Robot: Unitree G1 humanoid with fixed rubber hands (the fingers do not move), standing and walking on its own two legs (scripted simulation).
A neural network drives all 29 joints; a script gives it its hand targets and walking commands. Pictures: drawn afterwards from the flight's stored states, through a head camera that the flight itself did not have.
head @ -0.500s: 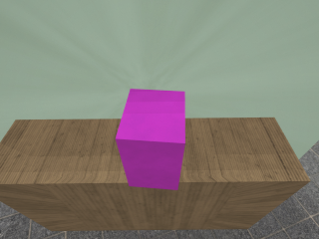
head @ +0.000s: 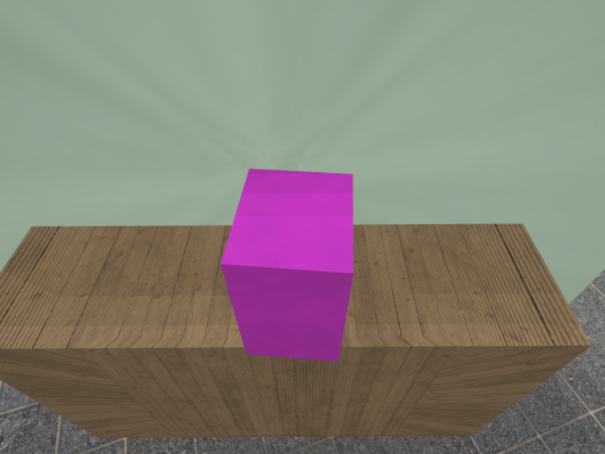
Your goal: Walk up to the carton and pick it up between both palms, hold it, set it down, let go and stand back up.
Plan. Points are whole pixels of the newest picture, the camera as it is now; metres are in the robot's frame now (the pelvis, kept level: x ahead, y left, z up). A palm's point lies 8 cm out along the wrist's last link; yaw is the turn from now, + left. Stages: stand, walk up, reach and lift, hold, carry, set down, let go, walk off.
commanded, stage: walk up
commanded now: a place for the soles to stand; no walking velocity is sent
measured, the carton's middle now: (296, 269) +0.41 +0.04 -0.01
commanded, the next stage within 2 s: none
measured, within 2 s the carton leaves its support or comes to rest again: neither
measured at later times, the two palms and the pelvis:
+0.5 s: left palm out of the picture +0.02 +0.39 -0.17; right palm out of the picture -0.02 -0.14 -0.15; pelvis -0.08 +0.12 -0.03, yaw -7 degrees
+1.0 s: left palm out of the picture -0.05 +0.38 -0.14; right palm out of the picture -0.20 -0.11 -0.14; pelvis -0.11 +0.14 -0.01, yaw -16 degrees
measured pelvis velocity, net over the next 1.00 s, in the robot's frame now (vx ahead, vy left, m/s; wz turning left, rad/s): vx -0.11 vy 0.14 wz -0.28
